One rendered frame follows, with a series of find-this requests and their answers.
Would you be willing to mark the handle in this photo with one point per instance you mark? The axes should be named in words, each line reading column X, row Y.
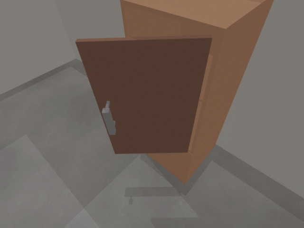
column 110, row 124

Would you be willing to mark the cupboard door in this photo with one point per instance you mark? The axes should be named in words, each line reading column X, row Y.
column 153, row 85

